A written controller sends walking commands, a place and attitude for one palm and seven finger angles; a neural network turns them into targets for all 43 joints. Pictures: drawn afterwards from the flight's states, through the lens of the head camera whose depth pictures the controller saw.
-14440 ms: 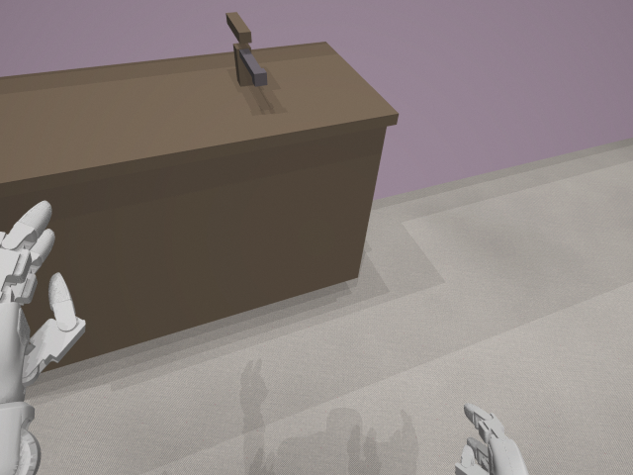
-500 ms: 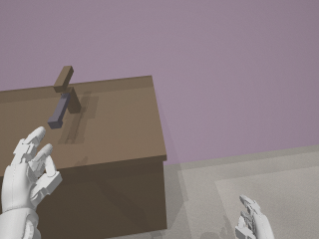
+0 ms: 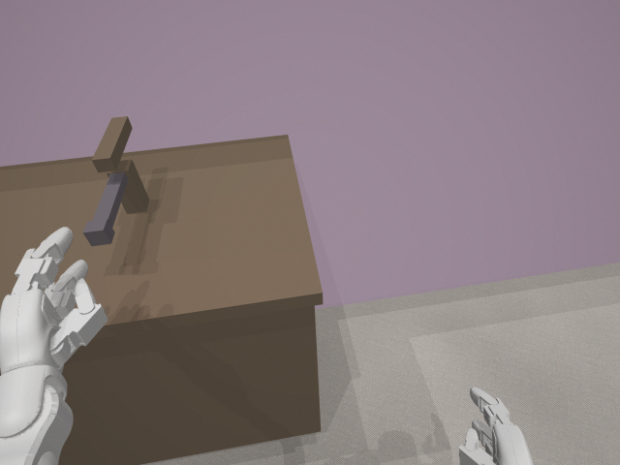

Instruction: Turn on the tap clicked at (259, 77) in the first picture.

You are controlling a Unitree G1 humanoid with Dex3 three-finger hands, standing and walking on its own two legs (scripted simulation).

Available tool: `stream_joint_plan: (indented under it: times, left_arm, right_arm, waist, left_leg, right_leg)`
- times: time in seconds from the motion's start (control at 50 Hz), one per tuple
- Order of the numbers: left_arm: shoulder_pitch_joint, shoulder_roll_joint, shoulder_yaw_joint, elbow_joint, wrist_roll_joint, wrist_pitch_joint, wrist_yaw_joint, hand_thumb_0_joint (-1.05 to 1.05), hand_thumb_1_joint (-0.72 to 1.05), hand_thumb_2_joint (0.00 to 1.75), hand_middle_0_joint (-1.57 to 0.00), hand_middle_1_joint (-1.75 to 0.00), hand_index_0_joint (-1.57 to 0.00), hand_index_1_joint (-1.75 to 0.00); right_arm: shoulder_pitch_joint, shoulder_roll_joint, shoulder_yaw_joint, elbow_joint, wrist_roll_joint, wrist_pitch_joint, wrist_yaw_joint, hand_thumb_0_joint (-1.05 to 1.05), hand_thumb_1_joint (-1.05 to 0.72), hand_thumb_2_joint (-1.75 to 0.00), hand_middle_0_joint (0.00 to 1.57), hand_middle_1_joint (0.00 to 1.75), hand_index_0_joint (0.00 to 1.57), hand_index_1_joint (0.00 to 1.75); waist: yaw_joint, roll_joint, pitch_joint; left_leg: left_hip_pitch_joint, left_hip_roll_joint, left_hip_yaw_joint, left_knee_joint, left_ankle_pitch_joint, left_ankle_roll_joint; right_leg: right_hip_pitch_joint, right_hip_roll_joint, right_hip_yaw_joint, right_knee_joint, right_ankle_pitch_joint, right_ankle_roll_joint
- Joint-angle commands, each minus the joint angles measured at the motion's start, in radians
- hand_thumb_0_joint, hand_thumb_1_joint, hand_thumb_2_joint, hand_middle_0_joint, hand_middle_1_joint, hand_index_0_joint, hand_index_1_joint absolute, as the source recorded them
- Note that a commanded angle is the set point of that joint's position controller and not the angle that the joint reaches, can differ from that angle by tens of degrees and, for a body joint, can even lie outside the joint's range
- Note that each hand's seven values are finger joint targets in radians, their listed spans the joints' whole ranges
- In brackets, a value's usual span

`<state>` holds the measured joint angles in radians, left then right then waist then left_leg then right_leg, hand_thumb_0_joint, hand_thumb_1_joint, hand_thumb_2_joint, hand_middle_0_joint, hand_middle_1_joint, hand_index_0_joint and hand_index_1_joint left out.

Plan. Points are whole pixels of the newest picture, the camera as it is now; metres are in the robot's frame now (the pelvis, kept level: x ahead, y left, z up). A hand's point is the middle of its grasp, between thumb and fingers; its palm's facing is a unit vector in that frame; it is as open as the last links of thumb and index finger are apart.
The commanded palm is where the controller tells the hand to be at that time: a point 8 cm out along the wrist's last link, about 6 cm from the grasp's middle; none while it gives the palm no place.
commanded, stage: reach beside the lever's end, fingers flat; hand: left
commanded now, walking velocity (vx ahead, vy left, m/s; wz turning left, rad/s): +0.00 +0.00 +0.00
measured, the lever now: (99, 232) +0.38 +0.36 +0.11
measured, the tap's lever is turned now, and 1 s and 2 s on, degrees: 0 0 0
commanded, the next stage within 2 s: push the lever round in 1.76 s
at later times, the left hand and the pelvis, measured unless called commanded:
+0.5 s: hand (89, 290) +0.26 +0.30 +0.13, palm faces +0.48 -0.87 -0.10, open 7.5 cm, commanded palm +0.22 +0.34 +0.13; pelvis +0.00 +0.02 +0.00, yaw -1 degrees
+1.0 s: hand (82, 270) +0.30 +0.34 +0.11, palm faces +0.52 -0.85 -0.10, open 7.7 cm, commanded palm +0.26 +0.38 +0.12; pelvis +0.00 +0.02 +0.00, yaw -1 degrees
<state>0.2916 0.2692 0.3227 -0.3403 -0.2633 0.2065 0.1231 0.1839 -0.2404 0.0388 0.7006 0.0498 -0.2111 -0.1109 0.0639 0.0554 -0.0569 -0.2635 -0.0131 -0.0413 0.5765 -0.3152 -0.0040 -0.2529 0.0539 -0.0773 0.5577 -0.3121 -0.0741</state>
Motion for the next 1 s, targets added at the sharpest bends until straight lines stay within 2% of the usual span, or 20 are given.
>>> stream_joint_plan:
  times: [0.0,0.04,0.1,0.14,0.16,0.2,0.26,0.32,0.34,0.38,0.5,0.54,0.64,0.68,0.72,0.74,0.76,0.82,0.9,0.98]
  left_arm:
    - [-0.169,0.199,0.123,-0.155,0.003,-0.062,0.010,0.00,0.90,0.90,-0.20,-0.29,-0.20,-0.29]
    - [-0.188,0.218,0.142,-0.152,0.010,-0.068,0.014,0.00,0.90,0.90,-0.20,-0.29,-0.20,-0.29]
    - [-0.161,0.195,0.123,-0.166,0.015,-0.093,0.011,0.00,0.90,0.90,-0.19,-0.28,-0.19,-0.28]
    - [-0.188,0.219,0.140,-0.146,0.021,-0.106,0.009,0.00,0.90,0.90,-0.19,-0.28,-0.19,-0.28]
    - [-0.227,0.211,0.125,-0.132,0.019,-0.113,0.005,0.00,0.90,0.90,-0.19,-0.27,-0.19,-0.27]
    - [-0.245,0.201,0.112,-0.116,0.022,-0.124,0.000,0.00,0.90,0.90,-0.19,-0.27,-0.19,-0.27]
    - [-0.311,0.209,0.102,-0.100,0.034,-0.136,0.001,0.00,0.90,0.90,-0.19,-0.26,-0.19,-0.26]
    - [-0.298,0.216,0.109,-0.063,0.033,-0.136,-0.009,0.00,0.90,0.90,-0.18,-0.25,-0.18,-0.25]
    - [-0.293,0.227,0.122,-0.069,0.037,-0.138,-0.007,0.00,0.90,0.90,-0.18,-0.25,-0.18,-0.25]
    - [-0.330,0.216,0.108,-0.036,0.035,-0.139,-0.008,0.00,0.90,0.90,-0.18,-0.25,-0.18,-0.25]
    - [-0.361,0.243,0.143,0.051,0.032,-0.142,-0.008,0.00,0.90,0.90,-0.18,-0.23,-0.18,-0.23]
    - [-0.407,0.277,0.164,0.075,0.039,-0.146,-0.010,0.00,0.90,0.90,-0.18,-0.22,-0.18,-0.22]
    - [-0.554,0.280,0.136,0.126,0.051,-0.175,-0.022,0.00,0.90,0.90,-0.17,-0.21,-0.17,-0.21]
    - [-0.571,0.277,0.130,0.158,0.052,-0.196,-0.028,0.00,0.90,0.90,-0.17,-0.21,-0.17,-0.21]
    - [-0.544,0.306,0.161,0.211,0.049,-0.205,-0.037,0.00,0.90,0.90,-0.17,-0.20,-0.17,-0.20]
    - [-0.553,0.337,0.186,0.224,0.056,-0.211,-0.037,0.00,0.90,0.90,-0.17,-0.20,-0.17,-0.20]
    - [-0.562,0.316,0.168,0.236,0.051,-0.215,-0.045,0.00,0.90,0.90,-0.17,-0.20,-0.17,-0.20]
    - [-0.525,0.334,0.192,0.271,0.042,-0.214,-0.061,0.00,0.90,0.90,-0.16,-0.19,-0.16,-0.19]
    - [-0.579,0.380,0.236,0.356,0.037,-0.213,-0.070,0.00,0.90,0.90,-0.16,-0.18,-0.16,-0.18]
    - [-0.671,0.424,0.248,0.392,0.058,-0.254,-0.074,0.00,0.90,0.90,-0.16,-0.17,-0.16,-0.17]
  right_arm:
    - [-0.152,-0.105,-0.042,-0.171,0.005,-0.051,-0.009,0.00,-0.90,-0.90,0.20,0.30,0.20,0.30]
    - [-0.148,-0.106,-0.044,-0.168,0.001,-0.046,-0.008,0.00,-0.90,-0.90,0.20,0.30,0.20,0.30]
    - [-0.134,-0.106,-0.047,-0.179,-0.002,-0.048,-0.001,0.00,-0.90,-0.90,0.20,0.30,0.20,0.30]
    - [-0.129,-0.109,-0.047,-0.167,-0.003,-0.044,-0.001,0.00,-0.90,-0.90,0.20,0.30,0.20,0.30]
    - [-0.124,-0.111,-0.045,-0.165,-0.001,-0.044,-0.002,0.00,-0.90,-0.90,0.20,0.30,0.20,0.30]
    - [-0.125,-0.113,-0.048,-0.165,0.000,-0.048,-0.004,0.00,-0.90,-0.90,0.20,0.30,0.20,0.30]
    - [-0.122,-0.117,-0.048,-0.154,-0.002,-0.049,-0.008,0.00,-0.90,-0.90,0.20,0.30,0.20,0.30]
    - [-0.120,-0.122,-0.054,-0.155,-0.005,-0.043,-0.008,0.00,-0.90,-0.90,0.20,0.30,0.20,0.30]
    - [-0.124,-0.119,-0.052,-0.154,-0.006,-0.039,-0.008,0.00,-0.90,-0.90,0.20,0.30,0.20,0.30]
    - [-0.118,-0.119,-0.051,-0.153,-0.004,-0.034,-0.007,0.00,-0.90,-0.90,0.20,0.30,0.20,0.30]
    - [-0.120,-0.123,-0.053,-0.149,-0.003,-0.017,-0.006,0.00,-0.90,-0.90,0.20,0.30,0.20,0.30]
    - [-0.122,-0.124,-0.052,-0.141,-0.003,-0.009,-0.008,0.00,-0.90,-0.90,0.20,0.30,0.20,0.30]
    - [-0.115,-0.128,-0.048,-0.132,-0.002,-0.009,-0.015,0.00,-0.90,-0.90,0.20,0.30,0.20,0.30]
    - [-0.104,-0.132,-0.053,-0.130,-0.006,-0.014,-0.013,0.00,-0.90,-0.90,0.20,0.30,0.20,0.30]
    - [-0.093,-0.141,-0.059,-0.129,-0.007,-0.013,-0.013,0.00,-0.90,-0.90,0.20,0.30,0.20,0.30]
    - [-0.093,-0.140,-0.058,-0.122,-0.006,-0.007,-0.014,0.00,-0.90,-0.90,0.20,0.30,0.20,0.30]
    - [-0.086,-0.140,-0.059,-0.127,-0.005,-0.005,-0.011,0.00,-0.90,-0.90,0.20,0.30,0.20,0.30]
    - [-0.079,-0.144,-0.066,-0.136,0.000,-0.001,-0.007,0.00,-0.90,-0.90,0.20,0.30,0.20,0.30]
    - [-0.060,-0.150,-0.068,-0.132,0.003,0.014,-0.008,0.00,-0.90,-0.90,0.20,0.30,0.20,0.30]
    - [-0.045,-0.151,-0.069,-0.122,0.001,0.023,-0.009,0.00,-0.90,-0.90,0.20,0.30,0.20,0.30]
  waist:
    - [0.003,-0.044,-0.087]
    - [0.010,-0.033,-0.097]
    - [0.007,-0.010,-0.133]
    - [0.007,0.010,-0.115]
    - [-0.010,-0.018,-0.092]
    - [-0.011,-0.009,-0.078]
    - [-0.019,0.028,-0.083]
    - [-0.014,-0.008,-0.131]
    - [-0.004,0.024,-0.130]
    - [-0.015,-0.009,-0.128]
    - [-0.014,-0.025,-0.123]
    - [-0.013,0.007,-0.116]
    - [-0.035,0.052,-0.112]
    - [-0.038,0.040,-0.141]
    - [-0.032,-0.003,-0.169]
    - [-0.027,0.013,-0.164]
    - [-0.030,0.008,-0.182]
    - [-0.020,0.006,-0.198]
    - [-0.029,-0.041,-0.162]
    - [-0.047,0.017,-0.159]
  left_leg:
    - [-0.003,-0.005,0.007,-0.071,0.172,0.031]
    - [0.008,-0.005,0.007,-0.076,0.205,0.029]
    - [0.036,-0.002,0.011,-0.074,0.261,0.024]
    - [0.035,-0.001,0.008,-0.078,0.260,0.021]
    - [0.027,0.001,0.002,-0.082,0.244,0.020]
    - [0.030,0.003,-0.002,-0.087,0.236,0.019]
    - [0.053,0.005,-0.008,-0.094,0.231,0.013]
    - [0.062,0.004,-0.007,-0.090,0.275,0.007]
    - [0.068,0.003,-0.008,-0.092,0.285,0.004]
    - [0.062,0.005,-0.012,-0.095,0.281,0.000]
    - [0.052,0.006,-0.008,-0.098,0.286,0.001]
    - [0.049,0.004,-0.005,-0.100,0.270,0.003]
    - [0.060,0.006,-0.015,-0.100,0.230,0.005]
    - [0.068,0.005,-0.016,-0.097,0.239,0.007]
    - [0.056,0.004,-0.013,-0.089,0.257,0.011]
    - [0.055,0.004,-0.009,-0.089,0.267,0.010]
    - [0.052,0.002,-0.009,-0.089,0.272,0.008]
    - [0.045,0.002,-0.003,-0.082,0.304,0.009]
    - [-0.002,-0.001,0.004,-0.079,0.277,0.021]
    - [-0.006,-0.003,0.008,-0.069,0.250,0.027]
  right_leg:
    - [0.048,-0.075,0.087,-0.121,0.166,0.077]
    - [0.063,-0.071,0.080,-0.113,0.207,0.072]
    - [0.065,-0.066,0.067,-0.091,0.268,0.065]
    - [0.058,-0.060,0.065,-0.094,0.256,0.060]
    - [0.042,-0.060,0.061,-0.095,0.233,0.060]
    - [0.029,-0.057,0.056,-0.096,0.210,0.056]
    - [0.015,-0.056,0.054,-0.100,0.188,0.050]
    - [0.041,-0.054,0.050,-0.088,0.233,0.049]
    - [0.045,-0.052,0.050,-0.089,0.234,0.046]
    - [0.041,-0.052,0.046,-0.086,0.233,0.048]
    - [0.042,-0.050,0.047,-0.093,0.241,0.047]
    - [0.039,-0.050,0.052,-0.099,0.226,0.046]
    - [0.004,-0.049,0.056,-0.102,0.178,0.042]
    - [0.013,-0.049,0.056,-0.096,0.192,0.043]
    - [0.031,-0.048,0.056,-0.088,0.220,0.045]
    - [0.038,-0.048,0.055,-0.088,0.231,0.042]
    - [0.045,-0.051,0.056,-0.084,0.242,0.044]
    - [0.058,-0.050,0.056,-0.078,0.281,0.045]
    - [0.055,-0.050,0.060,-0.085,0.283,0.051]
    - [0.029,-0.050,0.068,-0.082,0.255,0.051]
